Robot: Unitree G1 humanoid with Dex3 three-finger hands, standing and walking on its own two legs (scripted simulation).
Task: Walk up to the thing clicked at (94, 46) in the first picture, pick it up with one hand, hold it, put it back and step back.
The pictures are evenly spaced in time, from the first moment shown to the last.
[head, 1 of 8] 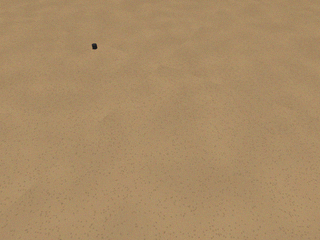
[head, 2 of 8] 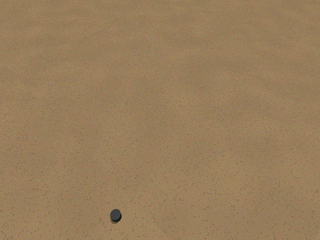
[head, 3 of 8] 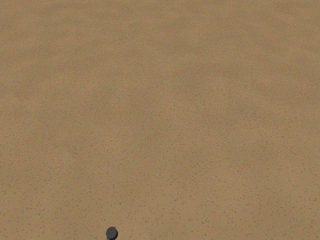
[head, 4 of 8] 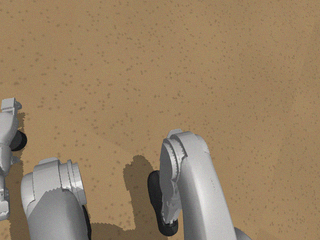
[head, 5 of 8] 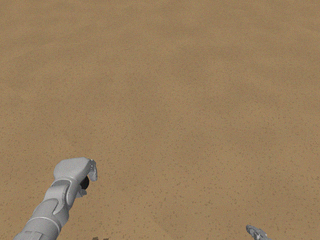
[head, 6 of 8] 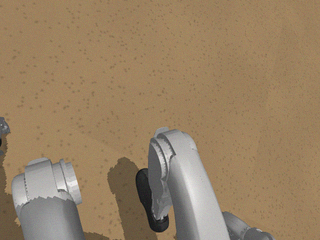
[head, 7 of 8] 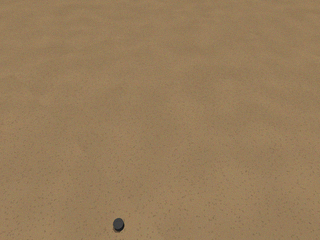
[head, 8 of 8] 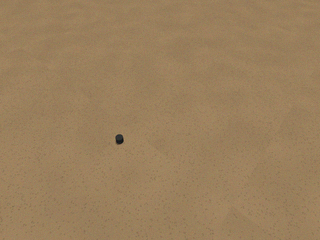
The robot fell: no
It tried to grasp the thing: yes
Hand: left
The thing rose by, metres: 0.69
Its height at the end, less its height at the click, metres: +0.00
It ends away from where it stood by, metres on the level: 0.01
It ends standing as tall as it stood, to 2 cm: yes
